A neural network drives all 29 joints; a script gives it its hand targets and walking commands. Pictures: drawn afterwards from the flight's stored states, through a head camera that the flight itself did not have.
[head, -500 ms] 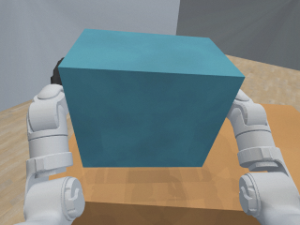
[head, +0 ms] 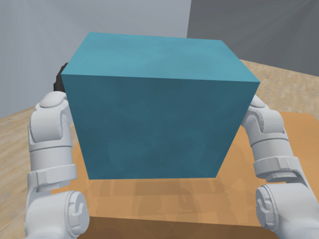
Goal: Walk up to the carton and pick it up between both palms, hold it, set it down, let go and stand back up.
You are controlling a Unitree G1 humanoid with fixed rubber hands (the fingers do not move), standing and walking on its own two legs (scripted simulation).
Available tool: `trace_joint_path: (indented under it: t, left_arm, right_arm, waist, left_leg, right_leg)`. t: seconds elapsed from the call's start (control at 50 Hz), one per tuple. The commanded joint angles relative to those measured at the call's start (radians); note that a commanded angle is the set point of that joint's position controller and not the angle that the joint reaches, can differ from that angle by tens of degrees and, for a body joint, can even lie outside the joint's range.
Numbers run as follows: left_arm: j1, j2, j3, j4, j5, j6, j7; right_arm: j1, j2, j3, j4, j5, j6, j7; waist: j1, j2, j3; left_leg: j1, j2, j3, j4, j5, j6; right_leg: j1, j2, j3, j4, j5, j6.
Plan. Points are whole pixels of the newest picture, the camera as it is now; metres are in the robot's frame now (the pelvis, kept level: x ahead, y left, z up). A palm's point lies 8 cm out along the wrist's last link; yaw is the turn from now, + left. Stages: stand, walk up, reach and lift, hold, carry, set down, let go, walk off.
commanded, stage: hold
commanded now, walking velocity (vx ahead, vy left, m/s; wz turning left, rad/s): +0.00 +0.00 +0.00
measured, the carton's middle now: (156, 109) +0.36 -0.01 +0.23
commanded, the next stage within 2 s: none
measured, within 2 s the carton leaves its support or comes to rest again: neither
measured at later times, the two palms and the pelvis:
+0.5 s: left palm (63, 96) +0.36 +0.19 +0.27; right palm (238, 98) +0.35 -0.21 +0.26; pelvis +0.00 +0.00 +0.00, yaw +0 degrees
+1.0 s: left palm (60, 96) +0.36 +0.20 +0.27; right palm (235, 97) +0.36 -0.20 +0.26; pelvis +0.00 +0.00 +0.00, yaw +1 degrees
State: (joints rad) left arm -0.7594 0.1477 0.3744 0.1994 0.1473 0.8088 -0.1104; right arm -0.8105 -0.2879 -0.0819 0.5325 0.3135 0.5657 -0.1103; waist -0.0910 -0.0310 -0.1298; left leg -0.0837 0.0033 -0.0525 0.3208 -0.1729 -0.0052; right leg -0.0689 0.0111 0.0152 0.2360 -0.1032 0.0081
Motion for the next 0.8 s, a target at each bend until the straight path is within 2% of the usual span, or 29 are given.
trace_joint_path:
  t: [0.0, 0.06, 0.08, 0.1, 0.12, 0.14, 0.16, 0.18, 0.2, 0.22, 0.3, 0.32, 0.38, 0.4, 0.48, 0.56, 0.58, 0.6, 0.62, 0.66, 0.68, 0.7, 0.74, 0.78]
  left_arm:
    - [-0.615, -0.493, -0.48, -0.148, -0.15, -0.037, -0.106]
    - [-0.567, -0.481, -0.45, -0.107, -0.133, -0.024, -0.116]
    - [-0.574, -0.467, -0.441, -0.121, -0.133, -0.029, -0.118]
    - [-0.573, -0.479, -0.438, -0.113, -0.127, -0.027, -0.12]
    - [-0.591, -0.476, -0.449, -0.138, -0.129, -0.028, -0.122]
    - [-0.569, -0.474, -0.439, -0.089, -0.12, -0.023, -0.127]
    - [-0.587, -0.472, -0.437, -0.108, -0.13, -0.029, -0.126]
    - [-0.593, -0.48, -0.441, -0.117, -0.13, -0.029, -0.125]
    - [-0.613, -0.475, -0.444, -0.128, -0.132, -0.035, -0.124]
    - [-0.607, -0.482, -0.457, -0.124, -0.144, -0.038, -0.123]
    - [-0.638, -0.485, -0.466, -0.137, -0.148, -0.046, -0.111]
    - [-0.638, -0.495, -0.48, -0.145, -0.156, -0.046, -0.107]
    - [-0.598, -0.491, -0.458, -0.092, -0.136, -0.03, -0.113]
    - [-0.592, -0.49, -0.461, -0.111, -0.135, -0.028, -0.113]
    - [-0.592, -0.481, -0.461, -0.14, -0.138, -0.032, -0.115]
    - [-0.629, -0.481, -0.463, -0.121, -0.14, -0.036, -0.116]
    - [-0.627, -0.474, -0.447, -0.098, -0.133, -0.037, -0.116]
    - [-0.613, -0.483, -0.452, -0.09, -0.138, -0.039, -0.115]
    - [-0.612, -0.474, -0.435, -0.081, -0.138, -0.043, -0.113]
    - [-0.611, -0.489, -0.44, -0.085, -0.133, -0.038, -0.109]
    - [-0.609, -0.482, -0.434, -0.081, -0.123, -0.038, -0.108]
    - [-0.624, -0.485, -0.44, -0.083, -0.133, -0.036, -0.11]
    - [-0.652, -0.49, -0.439, -0.07, -0.136, -0.04, -0.106]
    - [-0.645, -0.497, -0.448, -0.068, -0.143, -0.042, -0.103]
  right_arm:
    - [-0.79, 0.58, 0.341, -0.333, 0.147, -0.036, 0.139]
    - [-0.764, 0.561, 0.333, -0.318, 0.134, -0.029, 0.13]
    - [-0.752, 0.579, 0.334, -0.311, 0.141, -0.028, 0.127]
    - [-0.765, 0.578, 0.318, -0.325, 0.127, -0.029, 0.126]
    - [-0.776, 0.573, 0.327, -0.325, 0.132, -0.03, 0.129]
    - [-0.757, 0.566, 0.323, -0.303, 0.123, -0.023, 0.13]
    - [-0.782, 0.587, 0.336, -0.329, 0.131, -0.026, 0.131]
    - [-0.795, 0.591, 0.339, -0.353, 0.133, -0.033, 0.128]
    - [-0.781, 0.584, 0.324, -0.321, 0.13, -0.028, 0.128]
    - [-0.792, 0.601, 0.335, -0.358, 0.132, -0.037, 0.128]
    - [-0.783, 0.6, 0.338, -0.325, 0.131, -0.032, 0.13]
    - [-0.793, 0.6, 0.336, -0.336, 0.127, -0.034, 0.132]
    - [-0.762, 0.565, 0.307, -0.283, 0.112, -0.027, 0.135]
    - [-0.759, 0.568, 0.308, -0.295, 0.118, -0.03, 0.139]
    - [-0.746, 0.567, 0.307, -0.306, 0.118, -0.032, 0.131]
    - [-0.783, 0.572, 0.313, -0.302, 0.117, -0.031, 0.137]
    - [-0.801, 0.576, 0.312, -0.3, 0.113, -0.03, 0.14]
    - [-0.798, 0.59, 0.322, -0.308, 0.12, -0.036, 0.142]
    - [-0.819, 0.592, 0.327, -0.325, 0.122, -0.04, 0.139]
    - [-0.812, 0.59, 0.334, -0.328, 0.13, -0.041, 0.135]
    - [-0.809, 0.595, 0.335, -0.311, 0.126, -0.034, 0.135]
    - [-0.817, 0.591, 0.325, -0.302, 0.129, -0.036, 0.137]
    - [-0.828, 0.603, 0.317, -0.276, 0.11, -0.036, 0.145]
    - [-0.809, 0.602, 0.312, -0.26, 0.104, -0.039, 0.149]
  waist:
    - [0.002, 0.056, -0.319]
    - [-0.005, 0.028, -0.275]
    - [0.007, 0.023, -0.27]
    - [-0.003, 0.026, -0.272]
    - [0.0, 0.038, -0.273]
    - [-0.001, 0.021, -0.238]
    - [0.007, 0.008, -0.264]
    - [0.005, 0.012, -0.289]
    - [0.003, 0.017, -0.284]
    - [-0.004, 0.032, -0.299]
    - [0.002, 0.035, -0.306]
    - [0.0, 0.053, -0.32]
    - [-0.011, 0.064, -0.259]
    - [0.002, 0.07, -0.253]
    - [-0.024, 0.054, -0.299]
    - [-0.007, 0.049, -0.271]
    - [0.005, 0.027, -0.246]
    - [0.012, 0.036, -0.274]
    - [0.022, 0.008, -0.289]
    - [0.02, 0.034, -0.295]
    - [0.023, 0.012, -0.276]
    - [0.013, 0.022, -0.28]
    - [0.028, 0.024, -0.257]
    - [0.017, 0.031, -0.27]
  left_leg:
    - [-0.033, -0.037, 0.042, -0.042, 0.222, -0.018]
    - [-0.044, -0.046, 0.039, -0.048, 0.214, -0.016]
    - [-0.061, -0.048, 0.047, -0.056, 0.189, -0.009]
    - [-0.049, -0.043, 0.045, -0.061, 0.16, -0.011]
    - [-0.052, -0.042, 0.04, -0.064, 0.161, -0.013]
    - [-0.066, -0.039, 0.042, -0.065, 0.158, -0.012]
    - [-0.065, -0.044, 0.048, -0.061, 0.168, -0.006]
    - [-0.051, -0.048, 0.048, -0.059, 0.168, -0.006]
    - [-0.054, -0.045, 0.052, -0.061, 0.159, -0.01]
    - [-0.047, -0.05, 0.053, -0.053, 0.176, -0.01]
    - [-0.03, -0.042, 0.048, -0.06, 0.153, -0.008]
    - [-0.05, -0.044, 0.05, -0.054, 0.161, -0.013]
    - [-0.049, -0.035, 0.044, -0.07, 0.139, -0.02]
    - [-0.059, -0.034, 0.044, -0.069, 0.155, -0.017]
    - [-0.019, -0.036, 0.043, -0.054, 0.203, -0.026]
    - [-0.051, -0.038, 0.046, -0.067, 0.15, -0.015]
    - [-0.074, -0.034, 0.041, -0.079, 0.133, -0.007]
    - [-0.067, -0.037, 0.043, -0.07, 0.145, -0.007]
    - [-0.072, -0.044, 0.049, -0.068, 0.149, 0.001]
    - [-0.047, -0.044, 0.048, -0.063, 0.157, 0.002]
    - [-0.049, -0.041, 0.047, -0.064, 0.149, 0.0]
    - [-0.051, -0.038, 0.046, -0.072, 0.111, 0.0]
    - [-0.089, -0.037, 0.054, -0.086, 0.066, 0.007]
    - [-0.079, -0.034, 0.045, -0.085, 0.077, 0.004]
  right_leg:
    - [0.216, 0.048, -0.016, 0.023, 0.202, -0.018]
    - [0.218, 0.039, -0.006, 0.02, 0.24, -0.007]
    - [0.233, 0.038, -0.006, 0.021, 0.226, -0.007]
    - [0.231, 0.033, 0.0, 0.016, 0.207, -0.009]
    - [0.222, 0.037, -0.009, 0.016, 0.189, -0.015]
    - [0.199, 0.04, -0.009, 0.009, 0.185, -0.014]
    - [0.215, 0.039, -0.004, 0.012, 0.196, -0.008]
    - [0.231, 0.038, -0.007, 0.018, 0.219, -0.002]
    - [0.22, 0.039, -0.004, 0.018, 0.204, -0.005]
    - [0.21, 0.034, -0.006, 0.023, 0.231, -0.005]
    - [0.205, 0.044, -0.013, 0.02, 0.169, -0.009]
    - [0.199, 0.041, -0.007, 0.024, 0.17, -0.01]
    - [0.179, 0.044, -0.016, 0.01, 0.125, -0.019]
    - [0.189, 0.04, -0.012, 0.012, 0.13, -0.02]
    - [0.212, 0.039, -0.009, 0.015, 0.204, -0.014]
    - [0.195, 0.038, -0.012, 0.014, 0.151, -0.011]
    - [0.189, 0.042, -0.017, 0.01, 0.135, -0.015]
    - [0.202, 0.034, -0.007, 0.015, 0.152, -0.01]
    - [0.209, 0.036, -0.009, 0.019, 0.177, -0.005]
    - [0.215, 0.037, 0.0, 0.017, 0.176, -0.004]
    - [0.193, 0.041, -0.007, 0.015, 0.158, -0.005]
    - [0.18, 0.035, -0.013, 0.011, 0.12, -0.006]
    - [0.155, 0.036, -0.005, 0.001, 0.059, -0.012]
    - [0.179, 0.035, -0.005, 0.007, 0.077, -0.015]
